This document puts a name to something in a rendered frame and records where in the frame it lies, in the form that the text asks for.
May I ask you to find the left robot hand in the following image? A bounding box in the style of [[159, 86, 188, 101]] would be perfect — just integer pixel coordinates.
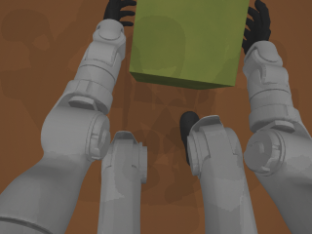
[[103, 0, 137, 26]]

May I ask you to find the robot left forearm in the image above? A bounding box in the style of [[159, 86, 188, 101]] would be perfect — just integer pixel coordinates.
[[41, 19, 126, 148]]

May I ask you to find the robot left upper arm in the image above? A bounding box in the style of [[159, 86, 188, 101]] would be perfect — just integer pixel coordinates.
[[0, 105, 111, 234]]

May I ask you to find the right robot hand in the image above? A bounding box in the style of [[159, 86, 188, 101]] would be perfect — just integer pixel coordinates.
[[242, 0, 271, 55]]

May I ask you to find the carton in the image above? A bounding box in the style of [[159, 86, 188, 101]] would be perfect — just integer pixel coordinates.
[[129, 0, 250, 90]]

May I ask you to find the robot left shin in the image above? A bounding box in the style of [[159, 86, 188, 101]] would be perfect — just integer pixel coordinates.
[[101, 131, 138, 178]]

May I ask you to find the robot right forearm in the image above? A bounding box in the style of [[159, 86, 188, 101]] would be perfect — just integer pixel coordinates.
[[242, 40, 312, 140]]

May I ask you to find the robot right upper arm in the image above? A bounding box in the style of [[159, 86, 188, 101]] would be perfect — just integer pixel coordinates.
[[243, 128, 312, 234]]

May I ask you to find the right robot foot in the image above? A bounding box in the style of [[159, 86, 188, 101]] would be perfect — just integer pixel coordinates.
[[179, 111, 200, 166]]

